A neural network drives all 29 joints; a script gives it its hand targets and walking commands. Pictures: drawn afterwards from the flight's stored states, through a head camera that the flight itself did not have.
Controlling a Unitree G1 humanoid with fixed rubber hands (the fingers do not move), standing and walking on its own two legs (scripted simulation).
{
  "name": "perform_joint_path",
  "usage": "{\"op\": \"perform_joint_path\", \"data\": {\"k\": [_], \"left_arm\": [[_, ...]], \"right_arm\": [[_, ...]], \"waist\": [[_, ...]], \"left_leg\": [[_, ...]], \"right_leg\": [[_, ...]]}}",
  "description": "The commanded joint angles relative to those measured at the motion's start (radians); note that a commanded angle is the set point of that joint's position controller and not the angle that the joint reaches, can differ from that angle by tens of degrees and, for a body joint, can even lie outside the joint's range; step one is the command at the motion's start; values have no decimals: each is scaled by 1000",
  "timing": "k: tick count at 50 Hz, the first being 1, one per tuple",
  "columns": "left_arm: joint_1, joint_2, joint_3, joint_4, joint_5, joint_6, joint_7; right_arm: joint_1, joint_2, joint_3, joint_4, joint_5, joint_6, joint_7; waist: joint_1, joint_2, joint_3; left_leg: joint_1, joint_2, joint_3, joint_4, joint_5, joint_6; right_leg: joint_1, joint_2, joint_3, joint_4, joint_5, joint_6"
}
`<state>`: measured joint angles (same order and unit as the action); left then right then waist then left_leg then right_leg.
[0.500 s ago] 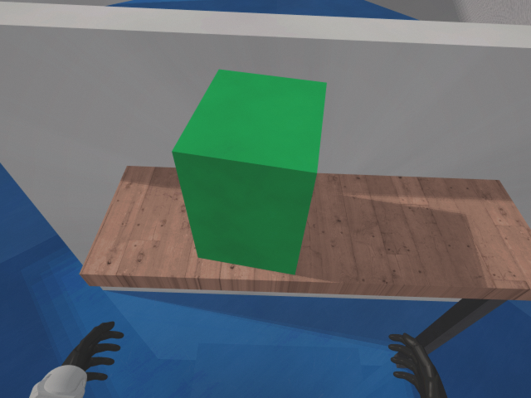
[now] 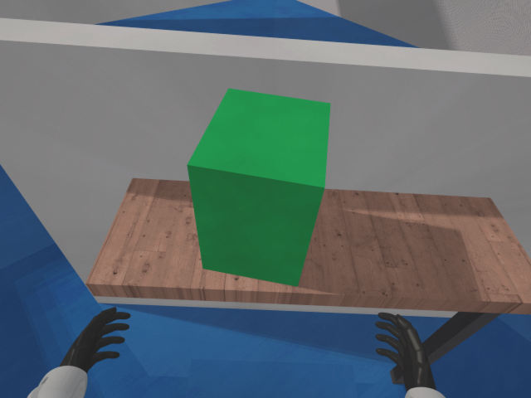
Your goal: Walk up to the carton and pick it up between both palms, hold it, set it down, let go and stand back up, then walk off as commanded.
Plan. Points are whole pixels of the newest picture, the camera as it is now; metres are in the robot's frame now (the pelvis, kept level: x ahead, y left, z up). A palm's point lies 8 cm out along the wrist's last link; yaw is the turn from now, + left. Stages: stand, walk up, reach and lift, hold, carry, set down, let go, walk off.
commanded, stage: reach and lift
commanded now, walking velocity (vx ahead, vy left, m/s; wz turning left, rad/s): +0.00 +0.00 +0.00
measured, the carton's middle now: (263, 189) +0.46 +0.02 +0.06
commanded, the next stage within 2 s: none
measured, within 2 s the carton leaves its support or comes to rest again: neither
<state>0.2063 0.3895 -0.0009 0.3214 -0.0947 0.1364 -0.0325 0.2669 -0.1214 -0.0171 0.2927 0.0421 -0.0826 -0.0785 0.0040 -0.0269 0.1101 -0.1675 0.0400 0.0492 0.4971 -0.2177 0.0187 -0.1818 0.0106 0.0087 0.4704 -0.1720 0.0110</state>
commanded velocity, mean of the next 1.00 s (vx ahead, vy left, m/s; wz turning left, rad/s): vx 0.00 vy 0.00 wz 0.00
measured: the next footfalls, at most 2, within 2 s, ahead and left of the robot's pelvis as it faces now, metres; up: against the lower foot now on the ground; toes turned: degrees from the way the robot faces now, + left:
none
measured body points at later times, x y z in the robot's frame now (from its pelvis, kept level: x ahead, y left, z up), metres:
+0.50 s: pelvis +0.03 +0.00 +0.01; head +0.05 +0.01 +0.46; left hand +0.24 +0.24 +0.02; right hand +0.24 -0.16 +0.03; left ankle +0.04 +0.13 -0.74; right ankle +0.06 -0.12 -0.74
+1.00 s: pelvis +0.04 +0.01 +0.01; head +0.05 +0.02 +0.46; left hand +0.28 +0.24 +0.06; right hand +0.26 -0.16 +0.05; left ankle +0.04 +0.13 -0.74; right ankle +0.06 -0.12 -0.74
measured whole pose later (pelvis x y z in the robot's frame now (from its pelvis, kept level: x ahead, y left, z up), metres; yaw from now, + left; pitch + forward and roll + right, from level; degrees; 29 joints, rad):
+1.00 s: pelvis +0.04 +0.01 +0.01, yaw +0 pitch -3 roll +0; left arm 0.18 0.39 0.00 -0.17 -0.35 0.33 -0.02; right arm 0.33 -0.03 0.07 -0.27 0.15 0.29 -0.24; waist 0.04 -0.03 0.08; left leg -0.15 0.03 0.05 0.41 -0.21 0.00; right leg -0.16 0.00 0.01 0.38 -0.17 0.00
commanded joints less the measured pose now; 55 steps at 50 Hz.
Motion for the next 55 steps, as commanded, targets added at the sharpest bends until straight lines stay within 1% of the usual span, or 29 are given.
{"op": "perform_joint_path", "data": {"k": [1, 2, 5, 6, 7, 8, 9, 11, 12, 14, 16, 17, 20, 22, 23, 24, 26, 29, 30, 34, 37, 39, 41, 43, 46, 50, 51, 52, 55], "left_arm": [[-57, 105, 77, -362, -60, -82, -8], [-45, 130, 87, -381, -66, -77, -15], [-57, 161, 92, -413, -114, -78, -30], [-63, 183, 106, -460, -123, -83, -32], [-64, 198, 110, -460, -139, -67, -33], [-59, 199, 107, -468, -151, -53, -33], [-65, 217, 117, -500, -156, -43, -27], [-38, 221, 122, -510, -155, -18, -24], [-22, 238, 123, -517, -164, -17, -25], [-54, 232, 114, -542, -177, -11, -33], [9, 229, 115, -550, -180, -7, -35], [-21, 226, 107, -606, -182, -10, -35], [38, 192, 95, -636, -173, -20, -33], [46, 185, 92, -675, -173, -34, -37], [34, 189, 87, -725, -193, -47, -32], [52, 179, 80, -717, -191, -43, -32], [48, 175, 88, -730, -200, -47, -37], [25, 185, 96, -763, -197, -44, -29], [26, 184, 75, -792, -213, -39, -30], [-8, 162, 91, -848, -203, 7, -14], [-62, 170, 95, -795, -216, 48, -23], [-137, 164, 88, -808, -230, 80, -20], [-204, 176, 92, -828, -249, 102, -6], [-297, 201, 81, -856, -252, 117, 9], [-362, 220, 94, -891, -281, 135, 20], [-423, 223, 81, -821, -276, 175, 22], [-501, 231, 68, -819, -283, 196, 23], [-439, 236, 89, -769, -267, 211, 16], [-538, 230, 95, -739, -266, 255, -1]], "right_arm": [[52, -25, 56, -395, 44, 26, -47], [62, 9, 92, -418, 58, 48, -61], [67, 55, 96, -502, 57, 78, -91], [65, 82, 129, -565, 56, 82, -104], [73, 94, 134, -576, 61, 100, -114], [72, 96, 123, -584, 64, 117, -123], [109, 125, 133, -608, 65, 125, -135], [139, 140, 149, -638, 70, 136, -154], [142, 139, 155, -667, 54, 138, -166], [111, 132, 142, -700, 59, 146, -177], [152, 136, 150, -736, 57, 143, -183], [131, 127, 124, -759, 58, 144, -187], [186, 129, 145, -782, 70, 130, -187], [221, 147, 152, -795, 80, 130, -184], [197, 153, 157, -842, 85, 120, -184], [206, 131, 144, -822, 91, 118, -180], [206, 139, 136, -843, 93, 122, -184], [190, 129, 145, -828, 110, 132, -177], [185, 110, 127, -862, 105, 134, -180], [128, 71, 97, -860, 124, 158, -176], [32, 54, 91, -892, 114, 187, -177], [-22, 62, 76, -900, 115, 221, -182], [-111, 57, 54, -935, 124, 246, -178], [-171, 57, 43, -922, 126, 281, -173], [-238, 32, 25, -957, 126, 310, -173], [-302, 38, 16, -908, 127, 352, -172], [-340, 21, 2, -887, 130, 368, -172], [-318, 20, 4, -874, 138, 376, -179], [-414, 14, 5, -867, 148, 405, -195]], "waist": [[52, 210, -180], [75, 188, -188], [76, 125, -188], [103, 112, -224], [95, 72, -214], [94, 79, -177], [96, 21, -188], [111, 38, -181], [110, 25, -188], [109, 56, -198], [111, 62, -213], [103, 72, -226], [112, 80, -257], [103, 96, -259], [116, 79, -302], [100, 103, -282], [95, 81, -278], [95, 133, -314], [80, 115, -325], [67, 154, -336], [71, 108, -310], [56, 121, -283], [68, 111, -308], [64, 159, -296], [58, 127, -351], [35, 143, -320], [6, 162, -332], [21, 157, -321], [7, 118, -340]], "left_leg": [[-488, 50, 73, -364, -229, 95], [-434, 35, 79, -344, -201, 94], [-340, 21, 73, -309, -173, 81], [-278, 1, 79, -256, -109, 68], [-189, -21, 73, -231, -102, 55], [-113, -33, 69, -220, -88, 31], [-9, -61, 74, -169, 1, 8], [88, -61, 53, -179, 45, -2], [90, -53, 59, -181, 73, -7], [79, -49, 60, -199, 33, 2], [69, -31, 57, -211, 78, 4], [55, -29, 55, -212, 52, 8], [65, -23, 53, -214, 146, 2], [66, -31, 52, -201, 148, -2], [67, -30, 44, -202, 182, -3], [64, -30, 31, -190, 187, -11], [75, -29, 32, -189, 184, -10], [87, -29, 33, -191, 192, -12], [89, -31, 32, -177, 215, -22], [87, -33, 19, -172, 287, -43], [70, -32, 30, -196, 200, -27], [13, -32, 32, -210, 110, -23], [6, -26, 34, -229, 63, -14], [-41, -26, 32, -242, 6, -8], [-43, -19, 33, -244, -1, 5], [-86, -20, 31, -253, -41, 5], [-79, -20, 35, -244, -41, -6], [-67, -19, 31, -249, -15, 2], [-56, -22, 34, -244, 6, 10]], "right_leg": [[657, 83, -2, -16, -11, 32], [618, 67, 19, -45, -39, 29], [520, 44, 18, -82, -88, 22], [457, 4, 56, -104, -121, 6], [372, -16, 54, -136, -160, -6], [293, -37, 54, -171, -209, -10], [184, -83, 88, -224, -230, -28], [85, -98, 73, -236, -209, -33], [91, -103, 73, -236, -166, -21], [101, -90, 55, -218, -161, -9], [139, -81, 44, -201, -61, 5], [167, -72, 45, -196, -85, 5], [197, -53, 20, -170, 57, 15], [196, -47, 27, -167, 80, 13], [204, -45, 24, -160, 105, 12], [193, -41, 23, -158, 126, 7], [186, -40, 28, -162, 128, 7], [193, -39, 32, -157, 141, -5], [201, -33, 26, -153, 171, 0], [236, -21, 28, -149, 211, -18], [229, -21, 26, -155, 160, -18], [214, -29, 34, -151, 99, -16], [211, -28, 36, -148, 59, -23], [219, -35, 54, -136, 35, -33], [215, -29, 63, -120, 44, -32], [217, -31, 69, -112, 45, -42], [219, -29, 60, -111, 57, -39], [235, -36, 67, -114, 91, -40], [245, -37, 68, -113, 126, -25]]}}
